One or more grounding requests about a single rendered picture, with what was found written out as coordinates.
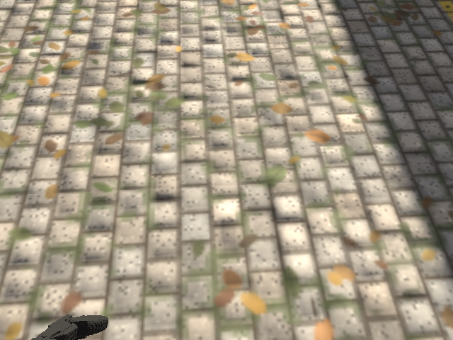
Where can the left robot hand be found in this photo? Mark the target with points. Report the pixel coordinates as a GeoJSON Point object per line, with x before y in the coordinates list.
{"type": "Point", "coordinates": [74, 328]}

